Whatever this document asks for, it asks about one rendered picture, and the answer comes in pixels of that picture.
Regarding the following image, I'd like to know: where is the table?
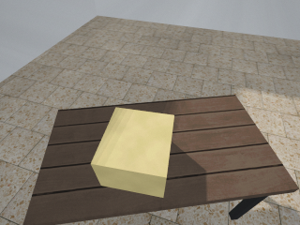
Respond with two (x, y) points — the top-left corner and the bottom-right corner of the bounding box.
(23, 95), (299, 225)

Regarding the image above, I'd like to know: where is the carton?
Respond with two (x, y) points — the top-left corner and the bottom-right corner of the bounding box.
(91, 107), (174, 198)

